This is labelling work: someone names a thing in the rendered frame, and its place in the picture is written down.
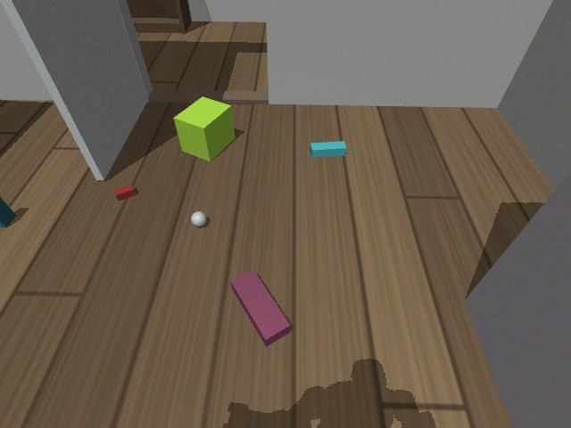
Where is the bookshelf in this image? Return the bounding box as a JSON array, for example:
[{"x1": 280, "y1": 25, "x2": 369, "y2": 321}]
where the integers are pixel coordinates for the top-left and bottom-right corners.
[{"x1": 127, "y1": 0, "x2": 192, "y2": 34}]

